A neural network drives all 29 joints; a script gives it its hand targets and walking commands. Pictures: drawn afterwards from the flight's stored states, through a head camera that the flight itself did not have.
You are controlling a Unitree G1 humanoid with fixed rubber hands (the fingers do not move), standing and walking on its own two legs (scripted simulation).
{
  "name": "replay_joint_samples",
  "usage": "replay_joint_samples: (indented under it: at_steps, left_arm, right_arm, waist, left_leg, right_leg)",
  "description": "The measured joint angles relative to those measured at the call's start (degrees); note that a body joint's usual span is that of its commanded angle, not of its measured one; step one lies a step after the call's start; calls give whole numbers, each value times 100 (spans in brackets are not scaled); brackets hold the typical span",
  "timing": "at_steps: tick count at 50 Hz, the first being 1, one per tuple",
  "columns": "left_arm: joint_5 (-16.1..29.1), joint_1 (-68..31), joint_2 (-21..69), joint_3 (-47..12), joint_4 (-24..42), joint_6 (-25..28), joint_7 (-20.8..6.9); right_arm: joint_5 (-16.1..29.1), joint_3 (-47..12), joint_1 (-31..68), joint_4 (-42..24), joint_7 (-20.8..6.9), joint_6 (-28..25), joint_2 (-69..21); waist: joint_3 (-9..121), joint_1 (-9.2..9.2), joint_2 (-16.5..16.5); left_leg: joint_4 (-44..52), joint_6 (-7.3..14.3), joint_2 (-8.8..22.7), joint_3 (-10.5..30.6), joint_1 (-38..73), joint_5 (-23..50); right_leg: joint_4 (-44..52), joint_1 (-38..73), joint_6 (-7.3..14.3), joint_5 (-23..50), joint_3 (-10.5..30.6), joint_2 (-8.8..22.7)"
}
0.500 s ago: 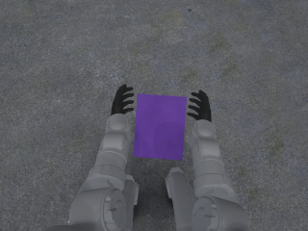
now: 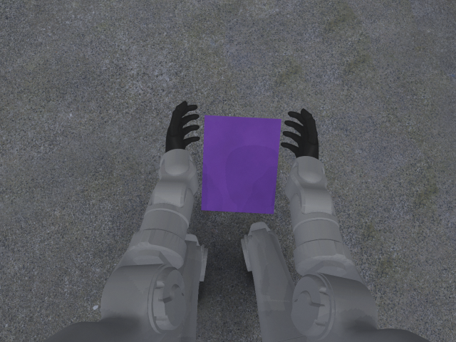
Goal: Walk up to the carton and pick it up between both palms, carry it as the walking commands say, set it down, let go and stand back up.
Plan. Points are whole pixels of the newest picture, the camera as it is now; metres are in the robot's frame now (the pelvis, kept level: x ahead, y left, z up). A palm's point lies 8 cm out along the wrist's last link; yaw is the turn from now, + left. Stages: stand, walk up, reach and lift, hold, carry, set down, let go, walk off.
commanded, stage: set down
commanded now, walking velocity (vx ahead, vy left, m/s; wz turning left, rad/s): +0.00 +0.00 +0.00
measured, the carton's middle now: (239, 160) +0.42 -0.06 -0.20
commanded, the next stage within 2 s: none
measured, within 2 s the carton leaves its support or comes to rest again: neither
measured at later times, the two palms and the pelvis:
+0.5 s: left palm (186, 147) +0.44 +0.05 -0.16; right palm (295, 152) +0.42 -0.17 -0.17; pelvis -0.02 +0.00 -0.07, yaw +1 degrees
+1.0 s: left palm (191, 150) +0.46 +0.05 -0.25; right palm (286, 154) +0.44 -0.18 -0.26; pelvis -0.03 -0.01 -0.13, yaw +2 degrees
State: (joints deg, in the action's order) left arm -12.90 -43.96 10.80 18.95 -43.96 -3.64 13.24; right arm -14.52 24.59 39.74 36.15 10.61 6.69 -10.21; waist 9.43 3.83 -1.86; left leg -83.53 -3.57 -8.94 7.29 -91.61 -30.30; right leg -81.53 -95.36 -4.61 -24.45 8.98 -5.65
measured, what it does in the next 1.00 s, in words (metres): lowers itself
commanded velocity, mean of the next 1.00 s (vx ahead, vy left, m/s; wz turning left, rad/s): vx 0.00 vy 0.00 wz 0.00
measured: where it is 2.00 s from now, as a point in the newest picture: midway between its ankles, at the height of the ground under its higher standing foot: (226, 287)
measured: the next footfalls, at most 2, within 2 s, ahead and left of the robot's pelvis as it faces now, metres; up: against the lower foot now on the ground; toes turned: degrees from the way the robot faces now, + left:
none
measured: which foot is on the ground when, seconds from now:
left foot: down 0.00-1.00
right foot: down 0.00-1.00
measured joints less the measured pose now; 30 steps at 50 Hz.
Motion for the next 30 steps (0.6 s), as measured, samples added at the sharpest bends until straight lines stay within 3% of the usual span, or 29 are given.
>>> replay_joint_samples:
  at_steps: [30]
  left_arm:
    - [75,-1376,-304,251,-306,-307,-25]
  right_arm:
    - [-140,265,1392,313,-45,350,450]
  waist:
    - [-397,-54,-51]
  left_leg:
    - [-1572,-217,-213,-62,-1790,-232]
  right_leg:
    - [-1596,-1829,-108,-169,41,-213]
